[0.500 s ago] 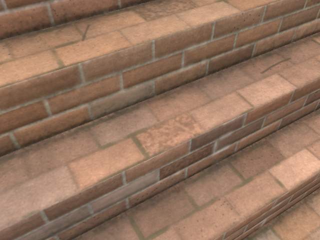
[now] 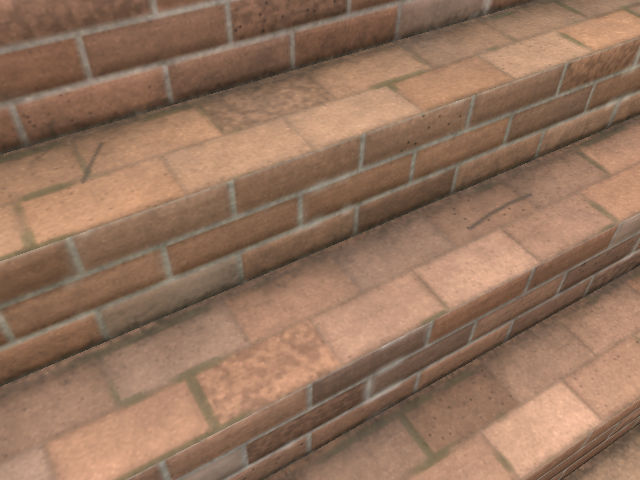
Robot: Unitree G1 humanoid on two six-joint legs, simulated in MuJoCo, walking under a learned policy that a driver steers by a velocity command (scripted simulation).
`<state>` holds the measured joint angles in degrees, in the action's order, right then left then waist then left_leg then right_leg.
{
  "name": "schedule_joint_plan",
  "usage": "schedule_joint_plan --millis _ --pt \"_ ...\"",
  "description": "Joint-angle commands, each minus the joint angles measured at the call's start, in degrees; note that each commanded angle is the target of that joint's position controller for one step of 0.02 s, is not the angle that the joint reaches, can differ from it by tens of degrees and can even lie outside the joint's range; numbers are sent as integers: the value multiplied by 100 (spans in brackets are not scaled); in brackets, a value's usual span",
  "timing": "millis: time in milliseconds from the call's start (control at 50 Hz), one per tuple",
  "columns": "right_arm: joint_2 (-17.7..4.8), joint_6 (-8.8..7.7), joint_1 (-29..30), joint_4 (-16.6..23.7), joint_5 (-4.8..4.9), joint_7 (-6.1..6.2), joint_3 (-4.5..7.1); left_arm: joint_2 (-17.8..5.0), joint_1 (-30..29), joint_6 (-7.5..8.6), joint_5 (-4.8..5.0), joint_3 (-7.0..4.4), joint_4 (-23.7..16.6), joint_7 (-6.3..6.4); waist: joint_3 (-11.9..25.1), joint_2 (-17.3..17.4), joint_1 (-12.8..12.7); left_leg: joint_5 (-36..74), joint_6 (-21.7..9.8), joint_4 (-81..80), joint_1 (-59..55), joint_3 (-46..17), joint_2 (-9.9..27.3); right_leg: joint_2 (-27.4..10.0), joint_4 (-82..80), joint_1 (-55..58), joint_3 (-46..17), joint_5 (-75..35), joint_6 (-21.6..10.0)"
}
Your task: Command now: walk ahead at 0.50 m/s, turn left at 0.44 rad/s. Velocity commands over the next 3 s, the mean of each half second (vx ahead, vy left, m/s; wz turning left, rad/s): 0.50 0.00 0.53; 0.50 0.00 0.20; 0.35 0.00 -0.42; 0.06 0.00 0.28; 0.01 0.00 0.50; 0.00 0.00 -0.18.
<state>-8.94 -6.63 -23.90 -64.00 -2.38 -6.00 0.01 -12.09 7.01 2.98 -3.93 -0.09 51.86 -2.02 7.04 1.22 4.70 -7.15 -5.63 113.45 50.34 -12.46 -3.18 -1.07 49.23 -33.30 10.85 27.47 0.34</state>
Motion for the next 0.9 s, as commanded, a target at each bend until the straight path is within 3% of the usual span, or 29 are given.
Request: schedule_joint_plan --millis 20,60,100,120,160,200,260,340,400,460,500,520,540,560,580,600,620,640,660,680,700,720,760,800,820,840,860,880,900 --pt "-277 125 53 259 4 -163 115 -248 -800 157 61 -83 -443 120 95 -224 121 696 -199 884 939 236 230 -1421 -2690 601 -1844 -431 -869" --pt "-498 176 281 240 81 -271 206 -219 -519 214 12 -75 -315 147 9 -474 4 735 -303 1289 857 334 117 -1419 -2900 584 -1563 -788 -1270" --pt "-573 231 331 207 184 -316 229 -368 -45 123 -31 -73 -7 -10 -223 -235 -221 789 -542 1737 1420 60 -57 -1734 -3145 990 -1729 -967 -1647" --pt "-584 222 405 245 145 -283 248 -361 262 103 -22 -57 102 -73 -318 -188 -368 636 -628 2023 1826 -110 -130 -1942 -3219 1451 -1932 -1130 -1851" --pt "-549 219 725 327 117 -184 246 -125 776 147 17 39 465 -122 -348 -130 -544 390 -782 2234 2741 -239 -123 -1893 -3091 2382 -1749 -1210 -1778" --pt "-566 247 1004 422 81 -135 240 -66 963 214 -43 104 632 -140 -243 -80 -564 389 -823 2097 2890 -77 -53 -1798 -3124 2661 -1317 -1455 -1629" --pt "-657 315 1208 467 70 -128 299 -139 427 259 -44 122 458 -172 -147 -103 -356 429 -691 1530 2060 293 208 -1756 -3585 2104 -687 -1711 -1590" --pt "-716 385 1699 595 43 -85 299 -137 956 262 -111 193 789 -176 -274 -340 -627 -55 -877 1496 2390 290 246 -2016 -3739 3058 -645 -2161 -1805" --pt "-569 375 2472 973 70 -4 196 122 2203 261 -203 296 1405 -156 -460 -481 -1136 -1004 -1201 2747 4402 -137 184 -2490 -3429 4962 -1032 -2147 -1862" --pt "-228 527 3070 1543 127 80 -24 151 2113 298 -366 319 1668 -274 -709 -346 -927 -1429 -1362 3016 5045 69 473 -2583 -3814 4845 -538 -2337 -1689" --pt "-246 667 3029 1966 178 161 -87 105 1100 482 -465 291 1411 -327 -564 -327 -319 -1221 -1416 1879 3475 635 808 -2005 -4271 3226 419 -2482 -1371" --pt "-640 795 3256 2264 109 196 -32 -115 175 529 -356 244 1173 -470 -352 -22 99 -987 -1341 -721 1863 1022 1093 -1704 -4593 1978 991 -2393 -1226" --pt "-883 954 3540 2452 126 246 31 -387 -34 512 -258 141 1059 -497 -197 -395 123 -1565 -1090 -2133 264 1624 758 -1317 -4841 967 1238 -3061 -1382" --pt "-780 1137 4451 2702 180 157 -54 -741 857 486 -38 12 1541 -639 -455 -1102 -208 -4314 -480 -3149 170 2187 117 -1824 -4956 1221 726 -4539 -1982" --pt "-265 1325 4334 2636 253 36 -263 -974 1524 312 -229 36 1935 -796 -506 -1371 -207 -3291 -564 -3287 449 2134 -69 -2490 -4412 1864 434 -6514 -2369" --pt "-522 1047 2967 2083 455 27 -106 -799 2031 380 -145 55 1718 -777 404 -1297 -255 -2287 -707 -2907 -455 2508 -713 -2151 -3285 2377 729 -9997 -2250" --pt "-794 934 1792 1778 495 125 0 -1097 1608 416 -359 60 1716 -812 1040 -1427 294 -983 -851 -4178 -1640 1841 -671 -2119 -2250 2368 582 -11685 -2030" --pt "-1219 995 492 1356 348 192 122 -1216 1179 387 -438 24 1681 -1015 1938 -931 885 -327 -1016 -5403 -3566 795 -687 -1764 -773 1138 184 -10351 -1695" --pt "-1653 983 -1099 626 137 367 262 -817 545 243 -503 39 1543 -1169 2263 135 1104 -48 -1442 -7317 -5537 -1654 170 -946 961 -1083 -252 -4485 -1054" --pt "-1245 831 -25 901 173 752 467 -616 245 412 687 -202 308 -393 1460 981 193 -2589 -1167 -7659 -4471 -2903 475 139 2910 -765 -530 -2710 -620" --pt "-1052 784 595 743 159 789 386 -14 -425 347 333 46 -24 -170 821 698 36 -3839 -1112 -7473 -3365 -2182 448 116 4452 -1247 -1315 -2395 -644" --pt "-887 721 856 689 99 823 326 349 -442 322 197 88 -284 -53 301 616 -195 -3959 -860 -7488 -2723 -1857 516 175 5103 -1574 -1598 -2415 -753" --pt "-274 484 1127 477 97 804 143 718 -186 314 -17 160 -528 0 -484 486 -597 -3903 -263 -7538 -2051 -1547 610 216 5621 -2163 -1833 -2804 -978" --pt "-59 223 1119 265 121 692 102 862 200 302 33 199 -538 47 -650 427 -769 -3670 -11 -7758 -2008 -1418 703 631 6886 -2863 -2013 -2922 -1108" --pt "-461 494 1432 523 -350 394 40 45 230 189 746 32 122 -248 -982 234 -528 -2782 336 -8240 -1223 -1282 662 784 6744 -3597 -3493 -3856 -1726" --pt "-547 575 1806 748 -453 274 93 -224 371 160 759 -39 91 -265 -742 -353 -704 -2383 437 -8509 -1164 -966 585 792 6030 -3544 -3164 -4360 -1772" --pt "-622 618 2214 965 -415 232 88 -411 649 132 644 -101 189 -259 -313 -508 -860 -1865 429 -8633 -1173 -776 656 826 5759 -3480 -3097 -4745 -1610" --pt "-777 585 2256 1082 -195 254 136 -442 895 140 551 -129 325 -264 -75 -437 -891 -1436 297 -8677 -1625 -735 840 805 5678 -3747 -3026 -4691 -1380" --pt "-764 652 1855 893 -165 228 118 -346 714 58 492 -94 383 -332 256 177 -719 -1206 -138 -8991 -2104 -983 1214 847 7051 -4127 -2700 -4272 -1219"
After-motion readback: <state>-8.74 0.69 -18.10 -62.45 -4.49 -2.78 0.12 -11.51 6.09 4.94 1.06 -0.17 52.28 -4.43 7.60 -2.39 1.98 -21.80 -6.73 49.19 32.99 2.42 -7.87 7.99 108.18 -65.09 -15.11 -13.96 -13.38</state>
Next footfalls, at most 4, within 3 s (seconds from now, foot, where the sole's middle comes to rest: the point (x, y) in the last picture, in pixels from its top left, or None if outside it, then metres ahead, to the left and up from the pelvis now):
0.58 left None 0.23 0.24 -0.51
1.32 right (176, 385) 0.52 0.19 -0.29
1.80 left None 0.42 0.42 -0.29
2.26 right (166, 391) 0.51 0.21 -0.29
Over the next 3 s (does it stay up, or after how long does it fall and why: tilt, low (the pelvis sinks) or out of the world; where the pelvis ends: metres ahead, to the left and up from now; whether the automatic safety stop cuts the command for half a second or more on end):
stays up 0.41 0.30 0.48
